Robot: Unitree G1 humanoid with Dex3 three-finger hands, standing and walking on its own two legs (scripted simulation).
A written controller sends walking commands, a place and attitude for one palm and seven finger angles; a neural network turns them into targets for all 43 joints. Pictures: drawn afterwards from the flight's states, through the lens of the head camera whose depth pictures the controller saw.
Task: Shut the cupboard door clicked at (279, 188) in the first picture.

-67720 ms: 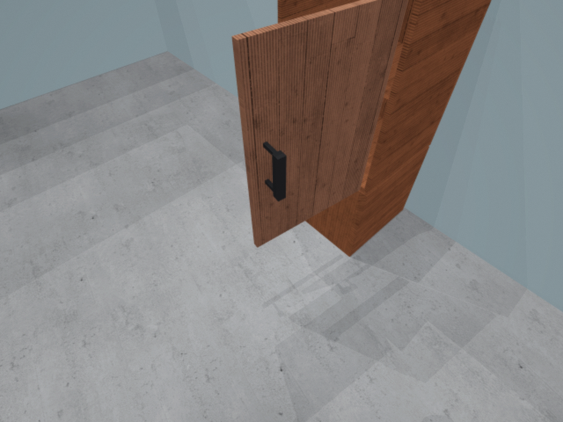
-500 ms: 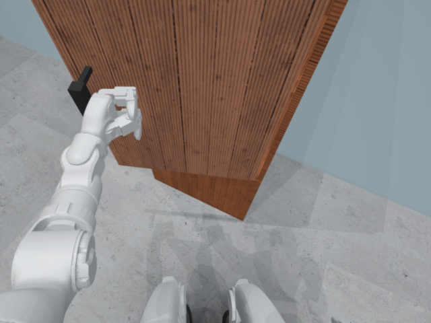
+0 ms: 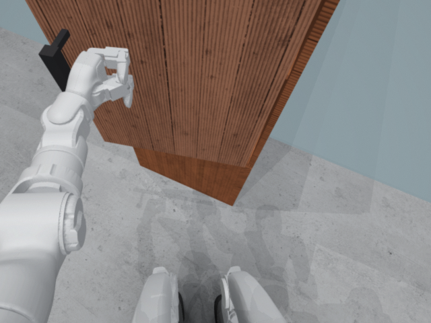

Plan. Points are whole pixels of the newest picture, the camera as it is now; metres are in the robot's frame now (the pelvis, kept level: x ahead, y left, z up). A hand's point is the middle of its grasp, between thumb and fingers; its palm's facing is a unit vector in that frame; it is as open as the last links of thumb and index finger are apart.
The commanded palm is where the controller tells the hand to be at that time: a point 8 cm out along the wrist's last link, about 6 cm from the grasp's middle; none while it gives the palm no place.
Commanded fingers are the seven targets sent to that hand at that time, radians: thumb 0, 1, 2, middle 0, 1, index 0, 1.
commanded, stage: push the door shut along its arc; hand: left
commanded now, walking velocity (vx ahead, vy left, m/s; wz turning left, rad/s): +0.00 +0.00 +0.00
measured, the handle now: (71, 72) +0.56 +0.21 +0.08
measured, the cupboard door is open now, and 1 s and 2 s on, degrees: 14 0 0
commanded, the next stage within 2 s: pull the fist back off the door in 0.42 s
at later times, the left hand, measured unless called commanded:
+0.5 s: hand (148, 67) +0.55 +0.08 +0.09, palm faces -0.43 -0.90 -0.05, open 3.6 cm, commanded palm +0.57 +0.09 +0.08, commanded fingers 0.00 0.90 0.90 -1.30 -1.50 -1.30 -1.50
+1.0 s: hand (162, 71) +0.55 +0.06 +0.09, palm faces +0.06 -1.00 -0.04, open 3.1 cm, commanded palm +0.50 +0.11 +0.08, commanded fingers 0.00 0.90 0.90 -1.30 -1.50 -1.30 -1.50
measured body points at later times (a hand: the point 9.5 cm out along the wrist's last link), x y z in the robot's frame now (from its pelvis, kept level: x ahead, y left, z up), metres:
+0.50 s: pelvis +0.00 +0.00 -0.01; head +0.16 +0.03 +0.41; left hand +0.57 +0.13 +0.10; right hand -0.01 -0.26 -0.12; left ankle +0.05 +0.08 -0.62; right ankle +0.02 -0.10 -0.62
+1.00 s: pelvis +0.02 -0.01 +0.02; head +0.15 -0.02 +0.45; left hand +0.54 +0.11 +0.09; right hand -0.01 -0.25 -0.11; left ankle +0.05 +0.09 -0.62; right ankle +0.02 -0.10 -0.62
